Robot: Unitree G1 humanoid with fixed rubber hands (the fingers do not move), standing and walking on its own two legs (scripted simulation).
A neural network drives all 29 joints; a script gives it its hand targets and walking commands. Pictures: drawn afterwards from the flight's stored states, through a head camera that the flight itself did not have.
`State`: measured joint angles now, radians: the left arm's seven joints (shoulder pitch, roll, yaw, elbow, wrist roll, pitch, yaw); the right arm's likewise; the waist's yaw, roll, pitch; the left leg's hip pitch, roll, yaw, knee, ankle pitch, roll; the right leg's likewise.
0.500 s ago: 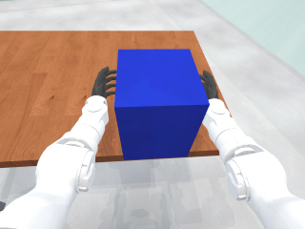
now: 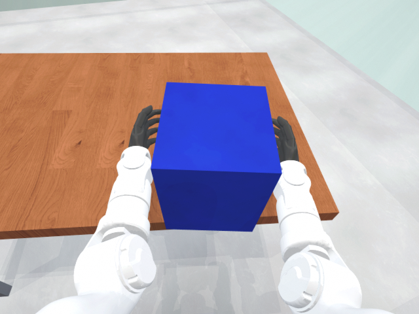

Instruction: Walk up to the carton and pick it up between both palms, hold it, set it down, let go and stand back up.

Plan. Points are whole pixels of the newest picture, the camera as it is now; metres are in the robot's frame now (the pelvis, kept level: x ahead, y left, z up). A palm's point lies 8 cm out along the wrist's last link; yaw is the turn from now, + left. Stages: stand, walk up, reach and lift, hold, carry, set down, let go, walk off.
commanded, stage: reach and lift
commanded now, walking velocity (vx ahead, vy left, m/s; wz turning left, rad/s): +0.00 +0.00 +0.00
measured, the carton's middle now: (212, 162) +0.41 +0.00 +0.05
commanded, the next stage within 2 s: none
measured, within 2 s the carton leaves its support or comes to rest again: leaves its support in 1.40 s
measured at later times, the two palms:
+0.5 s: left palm (140, 145) +0.42 +0.15 +0.10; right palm (285, 157) +0.39 -0.14 +0.09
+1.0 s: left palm (140, 145) +0.42 +0.15 +0.09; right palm (285, 157) +0.39 -0.14 +0.09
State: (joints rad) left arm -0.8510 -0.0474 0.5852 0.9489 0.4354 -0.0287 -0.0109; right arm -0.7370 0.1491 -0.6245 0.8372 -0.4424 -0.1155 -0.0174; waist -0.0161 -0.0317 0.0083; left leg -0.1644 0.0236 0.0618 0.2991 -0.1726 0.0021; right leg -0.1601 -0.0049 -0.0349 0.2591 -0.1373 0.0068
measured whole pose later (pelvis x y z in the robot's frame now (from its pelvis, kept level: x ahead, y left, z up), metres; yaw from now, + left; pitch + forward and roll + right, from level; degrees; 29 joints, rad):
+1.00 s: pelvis +0.01 +0.00 +0.00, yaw +0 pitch +1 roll -1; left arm -0.78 -0.08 0.52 0.78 0.41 0.08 -0.02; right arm -0.69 0.13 -0.53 0.83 -0.35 -0.15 -0.04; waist -0.02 -0.04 0.03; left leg -0.13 0.03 0.06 0.30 -0.19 0.00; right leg -0.12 0.00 -0.04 0.24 -0.14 0.01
